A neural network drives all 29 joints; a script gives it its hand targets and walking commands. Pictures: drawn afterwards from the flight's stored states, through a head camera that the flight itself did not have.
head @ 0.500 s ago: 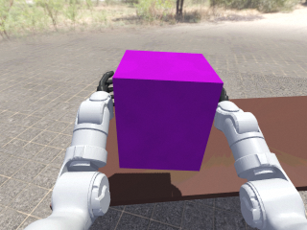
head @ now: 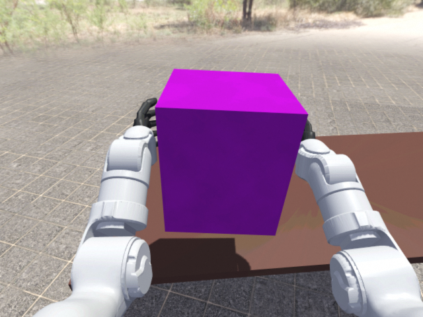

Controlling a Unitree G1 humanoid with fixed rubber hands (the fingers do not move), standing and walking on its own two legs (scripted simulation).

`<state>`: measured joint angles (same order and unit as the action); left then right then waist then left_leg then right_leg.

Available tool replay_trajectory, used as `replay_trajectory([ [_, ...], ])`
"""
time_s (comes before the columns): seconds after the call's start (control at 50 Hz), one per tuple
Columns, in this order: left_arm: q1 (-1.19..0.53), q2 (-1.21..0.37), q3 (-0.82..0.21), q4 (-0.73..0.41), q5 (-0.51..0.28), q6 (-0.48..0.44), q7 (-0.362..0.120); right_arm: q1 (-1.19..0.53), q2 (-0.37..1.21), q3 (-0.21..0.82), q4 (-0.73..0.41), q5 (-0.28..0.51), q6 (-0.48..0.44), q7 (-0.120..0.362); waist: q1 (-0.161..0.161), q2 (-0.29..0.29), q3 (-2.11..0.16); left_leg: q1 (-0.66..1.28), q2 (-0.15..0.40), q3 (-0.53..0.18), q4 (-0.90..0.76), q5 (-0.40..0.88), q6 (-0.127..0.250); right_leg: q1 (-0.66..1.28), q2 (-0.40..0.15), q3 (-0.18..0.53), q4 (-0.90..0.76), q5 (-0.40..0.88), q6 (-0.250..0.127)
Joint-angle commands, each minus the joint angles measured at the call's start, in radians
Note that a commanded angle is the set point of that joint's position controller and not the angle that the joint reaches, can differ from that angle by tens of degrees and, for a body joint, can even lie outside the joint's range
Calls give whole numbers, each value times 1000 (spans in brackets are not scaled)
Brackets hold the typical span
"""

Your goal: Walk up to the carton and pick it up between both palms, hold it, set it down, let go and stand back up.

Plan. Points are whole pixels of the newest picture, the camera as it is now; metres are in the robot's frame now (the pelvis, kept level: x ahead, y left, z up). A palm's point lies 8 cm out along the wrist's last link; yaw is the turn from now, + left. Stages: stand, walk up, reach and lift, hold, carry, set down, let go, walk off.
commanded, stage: hold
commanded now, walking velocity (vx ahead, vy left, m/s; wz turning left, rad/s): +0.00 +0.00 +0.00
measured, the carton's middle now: (223, 150) +0.39 -0.01 +0.21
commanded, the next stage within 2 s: set down in 1.58 s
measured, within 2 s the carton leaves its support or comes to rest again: neither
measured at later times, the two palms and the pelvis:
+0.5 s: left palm (143, 136) +0.39 +0.14 +0.25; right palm (304, 148) +0.37 -0.16 +0.23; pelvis +0.00 +0.00 +0.00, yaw +0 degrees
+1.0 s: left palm (143, 136) +0.39 +0.14 +0.25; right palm (304, 147) +0.37 -0.16 +0.23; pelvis +0.00 +0.00 +0.00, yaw +0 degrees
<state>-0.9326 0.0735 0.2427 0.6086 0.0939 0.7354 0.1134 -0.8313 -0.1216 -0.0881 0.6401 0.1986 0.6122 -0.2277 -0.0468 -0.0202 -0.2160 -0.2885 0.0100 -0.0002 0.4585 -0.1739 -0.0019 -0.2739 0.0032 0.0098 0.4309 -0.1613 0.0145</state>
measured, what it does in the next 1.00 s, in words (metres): stands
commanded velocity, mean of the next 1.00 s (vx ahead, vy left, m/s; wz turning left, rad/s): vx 0.00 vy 0.00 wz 0.00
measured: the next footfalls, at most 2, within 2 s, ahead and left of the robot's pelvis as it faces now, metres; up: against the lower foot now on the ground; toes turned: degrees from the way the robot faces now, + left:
none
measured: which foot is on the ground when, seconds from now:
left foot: down 0.00-1.00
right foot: down 0.00-1.00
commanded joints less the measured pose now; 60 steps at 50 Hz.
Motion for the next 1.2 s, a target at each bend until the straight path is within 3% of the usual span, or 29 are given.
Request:
replay_trajectory([
  [0.0,-790,-806,-344,-214,-114,-51,-167,-1282,742,357,-412,242,-102,136,22,53,-380,175,-51,-35,-111,69,-9,226,88,13,-170,23,-17],
  [0.06,-798,-799,-366,-221,-120,-55,-161,-1256,734,359,-393,252,-93,133,21,75,-386,186,-53,-37,-102,86,-19,219,90,16,-162,31,-20],
  [0.1,-786,-822,-375,-214,-143,-54,-163,-1292,739,370,-446,250,-107,135,9,46,-411,194,-51,-37,-99,79,-12,217,86,16,-172,38,-17],
  [0.16,-770,-832,-395,-246,-134,-49,-160,-1238,722,363,-445,261,-101,130,3,105,-426,215,-50,-45,-86,134,-32,227,90,16,-156,80,-27],
  [0.2,-790,-829,-377,-231,-135,-48,-159,-1239,726,348,-392,259,-94,136,7,87,-388,197,-49,-39,-96,98,-32,209,87,15,-169,36,-25],
  [0.22,-768,-809,-361,-249,-127,-48,-161,-1246,749,384,-441,272,-98,133,31,63,-419,191,-56,-37,-83,128,-16,247,89,24,-162,77,-20],
  [0.24,-769,-829,-370,-208,-129,-45,-164,-1244,730,359,-412,250,-90,132,5,72,-382,185,-50,-37,-98,97,-25,233,89,16,-166,58,-21],
  [0.3,-759,-835,-378,-249,-129,-45,-158,-1270,735,383,-478,273,-102,132,11,75,-425,222,-49,-40,-84,158,-27,240,95,14,-159,94,-19],
  [0.34,-772,-822,-361,-200,-126,-43,-157,-1300,726,357,-447,259,-96,133,19,57,-381,178,-50,-43,-102,83,-18,220,95,16,-170,26,-21],
  [0.36,-769,-810,-374,-234,-134,-45,-159,-1276,738,377,-462,265,-95,131,23,50,-410,199,-53,-38,-86,130,-17,230,94,15,-163,74,-21],
  [0.38,-748,-820,-375,-201,-134,-38,-162,-1253,712,353,-430,248,-90,128,0,60,-387,200,-51,-41,-93,102,-23,215,90,16,-170,52,-21],
  [0.46,-811,-824,-381,-204,-131,-46,-165,-1270,710,330,-400,241,-99,138,-10,105,-365,175,-47,-42,-109,37,-29,197,81,17,-171,2,-25],
  [0.48,-779,-825,-360,-171,-125,-45,-165,-1286,724,333,-406,238,-99,136,2,73,-347,152,-48,-41,-114,31,-20,213,79,16,-173,4,-23],
  [0.5,-839,-826,-393,-255,-146,-58,-161,-1276,741,354,-425,250,-101,140,6,91,-414,177,-47,-42,-107,51,-23,215,85,21,-164,22,-21],
  [0.52,-790,-808,-372,-205,-128,-53,-156,-1276,722,352,-427,250,-104,138,20,101,-394,176,-46,-45,-110,66,-22,198,89,14,-164,12,-25],
  [0.62,-793,-807,-361,-221,-136,-50,-163,-1260,739,354,-417,247,-96,134,7,58,-399,185,-51,-42,-100,96,-15,239,88,17,-164,54,-17],
  [0.66,-793,-833,-388,-195,-148,-51,-159,-1321,724,356,-462,247,-106,135,11,73,-409,179,-52,-45,-95,72,-21,201,86,13,-168,15,-21],
  [0.68,-793,-838,-399,-255,-151,-54,-158,-1270,737,365,-448,248,-104,135,-4,77,-431,198,-48,-47,-88,109,-25,230,91,11,-160,77,-21],
  [0.7,-773,-814,-357,-185,-130,-50,-158,-1283,722,356,-420,242,-102,134,23,65,-372,176,-48,-40,-106,62,-16,207,88,13,-172,19,-22],
  [0.86,-797,-816,-376,-165,-133,-53,-160,-1275,705,328,-370,226,-102,144,-2,70,-346,154,-36,-48,-119,23,-23,182,92,5,-168,-16,-30],
  [0.9,-762,-808,-361,-146,-113,-47,-160,-1278,713,342,-393,221,-108,144,23,65,-343,155,-42,-45,-125,22,-14,194,89,6,-174,-21,-27],
  [0.92,-767,-832,-390,-209,-127,-51,-161,-1252,717,335,-393,224,-109,141,-6,81,-392,173,-35,-49,-113,61,-26,226,93,8,-158,36,-31],
  [0.94,-771,-811,-363,-137,-112,-46,-163,-1286,700,329,-385,216,-108,143,10,72,-340,162,-40,-41,-123,18,-21,200,90,9,-177,-17,-32],
  [0.98,-777,-817,-367,-198,-120,-52,-160,-1290,725,350,-409,254,-108,144,24,84,-378,177,-42,-40,-113,53,-23,193,89,12,-170,-1,-26],
  [1.02,-796,-817,-376,-199,-136,-53,-162,-1259,713,337,-388,233,-101,143,-4,79,-362,170,-42,-44,-111,52,-23,204,83,15,-167,11,-28],
  [1.06,-777,-826,-384,-261,-133,-57,-162,-1246,734,372,-436,263,-106,136,10,69,-433,212,-49,-46,-83,166,-28,239,94,13,-157,105,-22],
  [1.1,-768,-830,-400,-229,-139,-48,-161,-1234,703,351,-426,254,-97,137,-10,92,-392,213,-49,-49,-87,157,-40,218,90,12,-167,82,-26],
  [1.14,-745,-813,-366,-205,-124,-41,-163,-1259,706,374,-460,271,-96,131,20,62,-393,199,-51,-41,-83,137,-27,229,94,16,-170,67,-26],
  [1.18,-741,-811,-372,-200,-116,-39,-166,-1255,722,373,-446,263,-96,131,19,70,-371,196,-51,-44,-89,127,-25,223,91,16,-165,69,-23],
])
